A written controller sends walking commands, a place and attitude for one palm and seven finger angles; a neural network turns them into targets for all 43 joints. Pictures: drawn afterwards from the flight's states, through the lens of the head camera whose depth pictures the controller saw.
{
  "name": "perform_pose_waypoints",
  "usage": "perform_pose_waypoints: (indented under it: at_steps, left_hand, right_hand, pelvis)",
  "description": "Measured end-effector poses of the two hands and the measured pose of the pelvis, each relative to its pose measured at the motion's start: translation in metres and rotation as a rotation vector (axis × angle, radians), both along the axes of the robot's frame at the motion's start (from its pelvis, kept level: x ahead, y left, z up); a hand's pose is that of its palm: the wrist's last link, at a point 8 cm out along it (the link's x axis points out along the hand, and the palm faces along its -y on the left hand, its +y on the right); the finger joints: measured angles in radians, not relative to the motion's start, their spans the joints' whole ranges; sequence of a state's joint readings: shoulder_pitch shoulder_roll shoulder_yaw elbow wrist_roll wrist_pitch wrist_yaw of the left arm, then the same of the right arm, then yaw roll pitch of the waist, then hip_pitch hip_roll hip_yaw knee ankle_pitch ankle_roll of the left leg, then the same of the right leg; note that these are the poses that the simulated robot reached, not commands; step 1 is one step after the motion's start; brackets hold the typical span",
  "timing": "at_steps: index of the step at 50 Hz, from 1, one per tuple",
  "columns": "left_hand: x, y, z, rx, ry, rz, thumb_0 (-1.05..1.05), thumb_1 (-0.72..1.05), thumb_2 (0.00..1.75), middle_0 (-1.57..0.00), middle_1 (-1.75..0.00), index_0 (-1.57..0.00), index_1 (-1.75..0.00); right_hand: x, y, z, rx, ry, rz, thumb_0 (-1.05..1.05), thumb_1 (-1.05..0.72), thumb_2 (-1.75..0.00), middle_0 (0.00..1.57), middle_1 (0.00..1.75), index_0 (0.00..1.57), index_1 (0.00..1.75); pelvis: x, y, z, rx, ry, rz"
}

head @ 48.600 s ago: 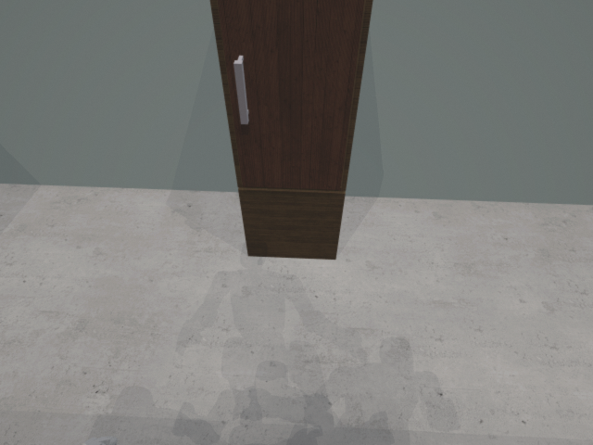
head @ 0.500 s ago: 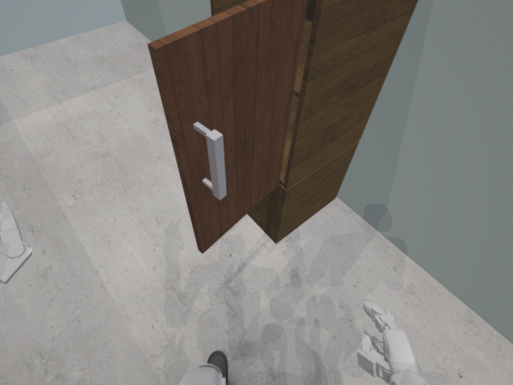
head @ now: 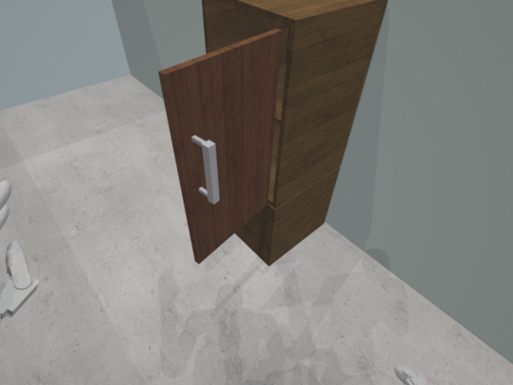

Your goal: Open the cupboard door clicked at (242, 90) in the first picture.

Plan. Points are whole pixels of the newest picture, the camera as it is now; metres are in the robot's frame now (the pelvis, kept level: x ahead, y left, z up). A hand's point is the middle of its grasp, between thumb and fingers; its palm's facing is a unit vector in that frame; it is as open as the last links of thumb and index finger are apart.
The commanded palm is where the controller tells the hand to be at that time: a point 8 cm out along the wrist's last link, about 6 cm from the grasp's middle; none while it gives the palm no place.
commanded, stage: stop stepping back and stand still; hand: left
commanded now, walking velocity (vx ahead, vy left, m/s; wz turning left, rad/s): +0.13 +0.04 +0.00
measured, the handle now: (205, 170) +0.56 +0.16 +0.02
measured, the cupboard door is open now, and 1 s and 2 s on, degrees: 98 98 98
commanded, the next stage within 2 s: let the arm hang, fingers relaxed in 0.82 s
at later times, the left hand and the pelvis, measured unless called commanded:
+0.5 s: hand out of the picture +0.16 +0.30 +0.15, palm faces +0.46 -0.77 -0.44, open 7.4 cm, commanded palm +0.11 +0.33 +0.18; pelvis -0.03 +0.03 +0.00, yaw +1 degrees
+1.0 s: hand (20, 334) +0.16 +0.32 +0.06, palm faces +0.29 -0.82 -0.50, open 7.4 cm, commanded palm none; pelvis -0.04 +0.05 +0.00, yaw +2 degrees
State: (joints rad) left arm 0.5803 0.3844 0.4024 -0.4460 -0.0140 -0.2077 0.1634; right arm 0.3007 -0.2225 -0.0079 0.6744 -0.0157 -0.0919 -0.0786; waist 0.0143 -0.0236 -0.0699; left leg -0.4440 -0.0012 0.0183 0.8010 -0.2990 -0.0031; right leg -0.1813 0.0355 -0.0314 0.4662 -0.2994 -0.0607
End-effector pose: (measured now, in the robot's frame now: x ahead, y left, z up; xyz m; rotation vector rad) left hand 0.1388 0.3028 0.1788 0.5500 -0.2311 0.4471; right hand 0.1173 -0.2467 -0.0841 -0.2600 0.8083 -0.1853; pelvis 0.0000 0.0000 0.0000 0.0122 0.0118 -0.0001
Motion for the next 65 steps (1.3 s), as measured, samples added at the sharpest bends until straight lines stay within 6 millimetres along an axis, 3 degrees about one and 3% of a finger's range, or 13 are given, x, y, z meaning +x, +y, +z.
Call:
perform_pose_waypoints:
  at_steps: [6,19,28,46,48,50,52,55,57,59,61,65]
  left_hand:
    - [0.004,0.013,-0.004,-0.036,-0.064,0.026,0.02,0.89,0.90,-0.21,-0.30,-0.22,-0.30]
    - [-0.011,0.025,0.001,0.015,0.001,-0.032,0.02,0.89,0.90,-0.21,-0.30,-0.22,-0.30]
    - [-0.026,0.039,-0.010,-0.049,0.022,0.023,0.02,0.89,0.90,-0.21,-0.30,-0.22,-0.30]
    - [-0.027,0.044,-0.009,-0.024,0.060,0.005,0.02,0.89,0.90,-0.21,-0.30,-0.22,-0.30]
    - [-0.020,0.048,-0.034,-0.033,0.156,-0.013,0.01,0.89,0.90,-0.21,-0.30,-0.21,-0.30]
    - [-0.012,0.053,-0.087,-0.119,0.372,0.000,0.01,0.90,0.90,-0.20,-0.30,-0.21,-0.30]
    - [-0.016,0.050,-0.150,-0.223,0.625,0.028,0.01,0.90,0.90,-0.20,-0.30,-0.20,-0.30]
    - [-0.047,0.027,-0.233,-0.368,0.970,0.051,0.01,0.91,0.90,-0.20,-0.30,-0.20,-0.30]
    - [-0.077,0.004,-0.275,-0.459,1.153,0.053,0.01,0.91,0.90,-0.20,-0.30,-0.20,-0.30]
    - [-0.110,-0.021,-0.305,-0.547,1.302,0.052,0.01,0.91,0.90,-0.20,-0.30,-0.20,-0.30]
    - [-0.141,-0.040,-0.323,-0.623,1.405,0.083,0.01,0.93,0.90,-0.20,-0.30,-0.21,-0.30]
    - [-0.193,-0.045,-0.333,-0.697,1.532,0.174,0.01,0.98,0.90,-0.21,-0.30,-0.21,-0.30]
  right_hand:
    - [-0.004,0.011,-0.011,-0.010,0.009,0.010,0.02,-0.90,-0.90,0.20,0.30,0.20,0.30]
    - [0.017,0.056,0.009,0.072,-0.123,0.060,0.01,-0.90,-0.90,0.21,0.30,0.20,0.30]
    - [0.009,0.059,0.014,0.032,-0.105,0.077,0.01,-0.90,-0.90,0.21,0.30,0.20,0.30]
    - [-0.007,0.062,0.009,0.033,-0.066,0.052,0.01,-0.90,-0.90,0.21,0.30,0.20,0.30]
    - [-0.006,0.060,-0.001,0.053,-0.040,0.096,0.01,-0.90,-0.90,0.20,0.30,0.20,0.30]
    - [-0.007,0.054,-0.018,0.062,0.030,0.125,0.01,-0.90,-0.90,0.21,0.30,0.20,0.30]
    - [-0.012,0.048,-0.031,0.064,0.093,0.121,0.01,-0.90,-0.90,0.21,0.30,0.20,0.30]
    - [-0.028,0.038,-0.040,0.058,0.168,0.088,0.01,-0.90,-0.90,0.21,0.30,0.20,0.30]
    - [-0.045,0.032,-0.042,0.046,0.228,0.062,0.01,-0.90,-0.90,0.21,0.30,0.20,0.30]
    - [-0.066,0.028,-0.042,0.031,0.300,0.035,0.01,-0.90,-0.90,0.20,0.30,0.20,0.30]
    - [-0.088,0.025,-0.043,0.018,0.381,0.011,0.01,-0.91,-0.90,0.20,0.30,0.20,0.30]
    - [-0.129,0.026,-0.045,0.014,0.539,-0.021,0.01,-0.91,-0.90,0.20,0.30,0.20,0.30]
  pelvis:
    - [-0.004,0.012,-0.007,-0.012,-0.021,0.036]
    - [-0.023,0.025,-0.002,-0.024,-0.025,0.010]
    - [-0.034,0.034,0.001,-0.031,-0.027,0.017]
    - [-0.039,0.041,0.003,-0.037,-0.017,0.023]
    - [-0.041,0.043,0.000,-0.040,-0.004,0.037]
    - [-0.044,0.046,-0.004,-0.038,0.002,0.042]
    - [-0.047,0.047,-0.007,-0.032,0.000,0.041]
    - [-0.048,0.045,-0.009,-0.021,-0.009,0.035]
    - [-0.048,0.043,-0.008,-0.017,-0.016,0.032]
    - [-0.048,0.040,-0.007,-0.016,-0.021,0.032]
    - [-0.047,0.037,-0.006,-0.018,-0.023,0.035]
    - [-0.044,0.032,-0.003,-0.026,-0.023,0.047]
